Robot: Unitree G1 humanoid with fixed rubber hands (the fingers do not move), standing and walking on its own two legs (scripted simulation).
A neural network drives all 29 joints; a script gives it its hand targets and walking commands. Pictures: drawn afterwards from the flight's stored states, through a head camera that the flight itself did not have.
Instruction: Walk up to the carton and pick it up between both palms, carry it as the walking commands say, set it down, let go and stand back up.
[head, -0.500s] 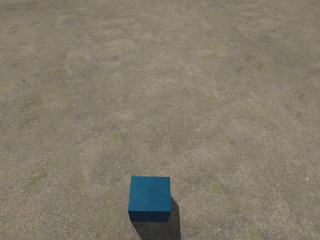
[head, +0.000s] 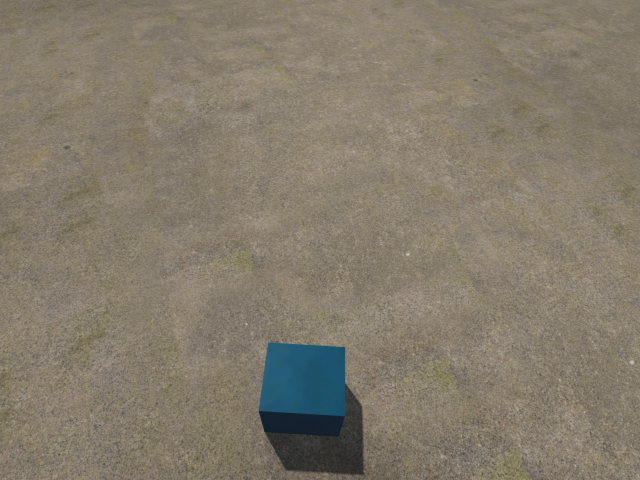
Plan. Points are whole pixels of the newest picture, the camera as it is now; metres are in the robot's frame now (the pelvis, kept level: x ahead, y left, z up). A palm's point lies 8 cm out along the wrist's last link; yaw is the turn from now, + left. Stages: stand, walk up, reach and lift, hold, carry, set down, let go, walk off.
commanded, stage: walk up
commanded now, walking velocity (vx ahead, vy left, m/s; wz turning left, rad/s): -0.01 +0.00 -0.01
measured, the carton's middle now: (304, 390) +0.44 +0.02 -0.66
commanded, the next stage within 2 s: stand in 1.48 s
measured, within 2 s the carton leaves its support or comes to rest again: neither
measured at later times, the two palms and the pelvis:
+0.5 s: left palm out of the picture +0.00 +0.22 -0.13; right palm out of the picture -0.03 -0.19 -0.13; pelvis +0.00 +0.01 +0.02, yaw -3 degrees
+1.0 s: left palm out of the picture -0.02 +0.19 -0.13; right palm out of the picture -0.05 -0.20 -0.13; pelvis -0.01 +0.00 +0.02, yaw -2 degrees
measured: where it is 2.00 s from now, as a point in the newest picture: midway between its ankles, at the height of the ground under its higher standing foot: outside the picture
